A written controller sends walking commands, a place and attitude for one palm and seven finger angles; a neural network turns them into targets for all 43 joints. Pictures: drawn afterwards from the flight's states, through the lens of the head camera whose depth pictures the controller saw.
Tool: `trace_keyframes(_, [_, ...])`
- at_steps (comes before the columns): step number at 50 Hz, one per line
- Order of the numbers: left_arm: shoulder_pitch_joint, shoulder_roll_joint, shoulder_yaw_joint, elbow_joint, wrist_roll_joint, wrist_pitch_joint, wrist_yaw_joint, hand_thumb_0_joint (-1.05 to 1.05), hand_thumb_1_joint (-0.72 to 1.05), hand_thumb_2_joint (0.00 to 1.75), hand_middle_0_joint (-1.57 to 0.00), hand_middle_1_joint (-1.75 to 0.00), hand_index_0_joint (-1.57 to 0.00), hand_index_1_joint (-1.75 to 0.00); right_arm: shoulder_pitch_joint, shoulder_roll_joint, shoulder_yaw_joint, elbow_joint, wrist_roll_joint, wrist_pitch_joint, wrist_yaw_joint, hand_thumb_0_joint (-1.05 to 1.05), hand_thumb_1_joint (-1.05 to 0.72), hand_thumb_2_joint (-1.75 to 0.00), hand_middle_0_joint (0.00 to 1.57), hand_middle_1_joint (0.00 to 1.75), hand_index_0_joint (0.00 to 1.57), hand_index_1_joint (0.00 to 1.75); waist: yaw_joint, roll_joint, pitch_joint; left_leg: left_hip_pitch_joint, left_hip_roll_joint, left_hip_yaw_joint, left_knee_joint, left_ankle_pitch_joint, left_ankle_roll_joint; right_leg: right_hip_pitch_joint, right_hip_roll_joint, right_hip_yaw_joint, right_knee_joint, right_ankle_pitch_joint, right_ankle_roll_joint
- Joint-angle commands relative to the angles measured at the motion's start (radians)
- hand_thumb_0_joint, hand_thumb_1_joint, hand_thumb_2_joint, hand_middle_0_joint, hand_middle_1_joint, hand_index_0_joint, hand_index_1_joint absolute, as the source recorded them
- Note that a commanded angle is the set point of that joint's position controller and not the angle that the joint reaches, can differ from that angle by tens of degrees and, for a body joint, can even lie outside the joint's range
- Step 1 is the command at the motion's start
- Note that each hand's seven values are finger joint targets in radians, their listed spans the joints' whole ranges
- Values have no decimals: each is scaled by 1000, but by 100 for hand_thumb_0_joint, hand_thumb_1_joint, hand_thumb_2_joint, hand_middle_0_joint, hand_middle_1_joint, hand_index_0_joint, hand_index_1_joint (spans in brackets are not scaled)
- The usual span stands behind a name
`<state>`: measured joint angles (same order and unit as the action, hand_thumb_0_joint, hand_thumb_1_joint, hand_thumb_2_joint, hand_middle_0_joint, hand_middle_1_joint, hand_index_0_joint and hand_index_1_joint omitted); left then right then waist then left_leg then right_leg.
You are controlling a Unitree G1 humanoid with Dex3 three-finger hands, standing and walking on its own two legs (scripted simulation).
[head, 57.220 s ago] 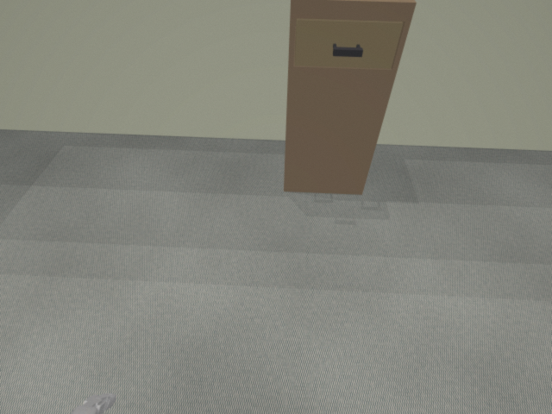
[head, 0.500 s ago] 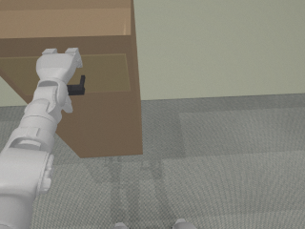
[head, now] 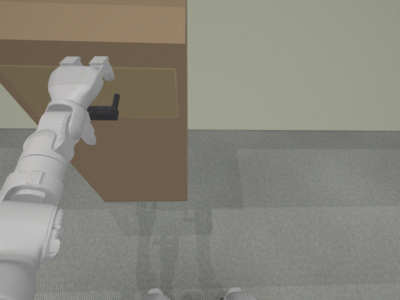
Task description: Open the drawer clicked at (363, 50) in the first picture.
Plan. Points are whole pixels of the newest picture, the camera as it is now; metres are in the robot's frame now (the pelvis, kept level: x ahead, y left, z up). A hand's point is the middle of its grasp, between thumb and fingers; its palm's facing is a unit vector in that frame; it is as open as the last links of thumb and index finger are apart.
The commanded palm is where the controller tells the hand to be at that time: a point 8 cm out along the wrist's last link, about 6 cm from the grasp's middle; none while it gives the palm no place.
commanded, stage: lower the fingers behind the handle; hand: left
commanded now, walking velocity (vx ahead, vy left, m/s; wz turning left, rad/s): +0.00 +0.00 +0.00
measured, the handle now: (96, 105) +0.54 +0.22 +0.02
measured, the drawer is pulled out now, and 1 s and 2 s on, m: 0.00 0.00 0.00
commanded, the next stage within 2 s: lift the fingers back up to retry in 1.64 s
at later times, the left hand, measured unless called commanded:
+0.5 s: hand (85, 121) +0.48 +0.22 +0.04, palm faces -0.08 -0.01 -1.00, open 13.9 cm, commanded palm +0.47 +0.23 +0.10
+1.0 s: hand (86, 119) +0.49 +0.23 +0.03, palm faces -0.08 -0.02 -1.00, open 13.8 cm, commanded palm +0.48 +0.23 +0.07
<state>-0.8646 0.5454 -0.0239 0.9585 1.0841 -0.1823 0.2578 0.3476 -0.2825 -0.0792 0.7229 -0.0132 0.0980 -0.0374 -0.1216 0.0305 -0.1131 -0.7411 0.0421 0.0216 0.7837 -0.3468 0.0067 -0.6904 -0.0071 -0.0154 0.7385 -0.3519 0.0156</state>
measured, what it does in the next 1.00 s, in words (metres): stands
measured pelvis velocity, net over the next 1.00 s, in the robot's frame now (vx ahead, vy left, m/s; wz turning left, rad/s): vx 0.00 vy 0.00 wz -0.02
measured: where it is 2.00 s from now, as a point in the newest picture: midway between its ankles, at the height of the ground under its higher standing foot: outside the picture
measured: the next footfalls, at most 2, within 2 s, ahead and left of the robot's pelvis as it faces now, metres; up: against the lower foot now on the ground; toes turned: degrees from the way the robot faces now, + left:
none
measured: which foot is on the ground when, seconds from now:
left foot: down 0.00-1.00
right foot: down 0.00-1.00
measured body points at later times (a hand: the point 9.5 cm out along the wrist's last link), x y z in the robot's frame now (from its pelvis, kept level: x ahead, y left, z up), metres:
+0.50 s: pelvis -0.01 +0.00 +0.00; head +0.09 +0.00 +0.43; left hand +0.47 +0.22 +0.10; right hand -0.01 -0.29 -0.13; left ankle +0.01 +0.11 -0.71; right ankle -0.01 -0.14 -0.71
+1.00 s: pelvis +0.00 +0.00 -0.01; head +0.10 +0.00 +0.43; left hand +0.49 +0.23 +0.09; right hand +0.00 -0.27 -0.14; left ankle +0.01 +0.11 -0.71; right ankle -0.01 -0.14 -0.71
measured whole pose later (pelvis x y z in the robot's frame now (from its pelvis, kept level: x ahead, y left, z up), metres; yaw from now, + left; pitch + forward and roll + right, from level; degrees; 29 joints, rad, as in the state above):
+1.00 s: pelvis +0.00 +0.00 -0.01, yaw -1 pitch +19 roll -2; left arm -0.84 0.56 -0.01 1.06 1.10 -0.14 0.24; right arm 0.36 -0.24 -0.05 0.70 -0.01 0.12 -0.04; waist -0.12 0.04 -0.13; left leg -0.80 0.05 0.04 0.84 -0.38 0.01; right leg -0.76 0.00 0.01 0.80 -0.37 0.02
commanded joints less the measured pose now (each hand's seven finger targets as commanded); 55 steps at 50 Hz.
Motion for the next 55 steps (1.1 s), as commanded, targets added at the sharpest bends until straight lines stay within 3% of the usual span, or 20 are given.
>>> trace_keyframes(1, [-473,310,104,-65,7,160,67,0,-50,30,-30,-120,-30,-120,118,-150,-34,-58,6,5,7,0,-90,-90,20,30,20,30,18,90,-434,344,-48,6,-70,399,15,129,69,-31,-71,304,-47])
trace_keyframes(6, [-428,317,87,37,15,228,8,0,-50,30,-30,-120,-30,-120,107,-154,-22,-71,20,30,-5,0,-90,-90,20,30,20,30,10,-44,-370,278,-50,26,-101,336,29,197,60,-18,-105,324,-35])
trace_keyframes(11, [-380,293,52,83,4,189,-62,0,-50,30,-30,-120,-30,-120,97,-152,-9,-102,32,35,-31,0,-90,-90,20,30,20,30,1,-105,-278,239,-49,34,-128,230,35,190,49,-8,-133,255,-30])
trace_keyframes(13, [-347,287,53,65,0,153,-80,0,-50,30,-30,-120,-30,-120,94,-147,-8,-118,30,28,-37,0,-90,-90,20,30,20,30,10,-82,-271,240,-52,37,-128,202,37,182,47,-1,-137,227,-31])
trace_keyframes(16, [-382,272,39,-12,-4,64,-96,0,-50,30,-30,-120,-30,-120,103,-143,-13,-126,26,12,-48,0,-90,-90,20,30,20,30,-8,-65,-282,247,-51,29,-110,178,42,153,46,7,-132,206,-31])
trace_keyframes(20, [-489,265,51,-203,-13,-65,-61,0,-50,30,-30,-120,-30,-120,125,-131,-37,-114,8,-14,-49,0,-90,-90,20,30,20,30,-19,46,-407,315,-53,10,-58,214,41,105,53,18,-97,199,-36])
trace_keyframes(21, [-480,303,91,-204,-8,-79,-41,0,-50,30,-30,-120,-30,-120,131,-134,-43,-102,8,-18,-49,0,-90,-90,20,30,20,30,-15,51,-411,312,-52,0,-44,219,39,78,58,14,-80,193,-41])
trace_keyframes(22, [-511,276,70,-237,-4,-94,-21,0,-50,30,-30,-120,-30,-120,129,-134,-44,-94,1,-23,-46,0,-90,-90,20,30,20,30,-20,90,-437,322,-54,-6,-28,236,35,46,59,10,-61,190,-43])
trace_keyframes(24, [-510,251,69,-211,-6,-80,26,0,-50,30,-30,-120,-30,-120,144,-134,-52,-66,-8,-29,-35,0,-90,-90,20,30,20,30,-31,81,-470,329,-51,-15,-2,281,34,21,63,-1,-41,206,-46])
trace_keyframes(26, [-446,267,103,-139,-2,-40,66,0,-50,30,-30,-120,-30,-120,151,-141,-55,-46,-9,-27,-23,0,-90,-90,20,30,20,30,-17,80,-446,305,-47,-18,4,294,27,-4,65,-12,-30,209,-47])
trace_keyframes(28, [-449,239,77,-80,3,17,91,0,-50,30,-30,-120,-30,-120,154,-144,-50,-35,-8,-21,-11,0,-90,-90,20,30,20,30,-24,80,-424,283,-46,-16,2,293,24,-19,67,-20,-29,205,-48])
trace_keyframes(33, [-472,233,54,-67,30,119,91,0,-50,30,-30,-120,-30,-120,159,-149,-49,-35,-7,-4,4,0,-90,-90,20,30,20,30,-16,112,-498,320,-47,-3,6,368,20,36,74,-21,-28,282,-49])
trace_keyframes(34, [-493,246,61,-69,25,121,78,0,-50,30,-30,-120,-30,-120,161,-151,-48,-34,-8,-1,2,0,-90,-90,20,30,20,30,-24,83,-499,314,-45,-6,6,374,24,57,74,-19,-30,297,-47])
trace_keyframes(36, [-455,285,91,-73,21,116,53,0,-50,30,-30,-120,-30,-120,157,-152,-46,-43,-5,3,-6,0,-90,-90,20,30,20,30,-9,78,-510,314,-47,-1,2,372,26,89,73,-12,-32,313,-44])
trace_keyframes(37, [-455,267,71,-59,17,118,42,0,-50,30,-30,-120,-30,-120,155,-149,-43,-43,-4,5,-11,0,-90,-90,20,30,20,30,-20,55,-496,304,-46,0,-3,364,30,96,72,-14,-35,316,-42])
trace_keyframes(42, [-343,242,54,7,11,89,-10,0,-50,30,-30,-120,-30,-120,145,-148,-33,-58,4,9,-22,0,-90,-90,20,30,20,30,-17,-9,-354,231,-44,6,-19,297,35,67,68,-12,-50,273,-41])
trace_keyframes(47, [-273,216,54,4,7,38,-14,0,-50,30,-30,-120,-30,-120,148,-139,-34,-74,1,7,-22,0,-90,-90,20,30,20,30,-5,-16,-340,210,-45,12,-2,285,35,43,67,-10,-33,259,-43])
trace_keyframes(50, [-289,212,45,23,13,30,-1,0,-50,30,-30,-120,-30,-120,154,-140,-33,-72,3,5,-21,0,-90,-90,20,30,20,30,-17,-27,-320,182,-43,7,8,262,35,6,65,-12,-21,235,-44])
trace_keyframes(52, [-281,224,61,14,22,33,14,0,-50,30,-30,-120,-30,-120,157,-142,-37,-73,0,6,-18,0,-90,-90,20,30,20,30,-7,-18,-355,189,-43,5,23,292,33,-2,67,-13,-2,247,-46])
trace_keyframes(55, [-291,175,32,7,28,47,33,0,-50,30,-30,-120,-30,-120,169,-136,-43,-67,-4,6,-8,0,-90,-90,20,30,20,30,-10,18,-401,216,-41,1,41,337,28,-24,68,-19,16,260,-48])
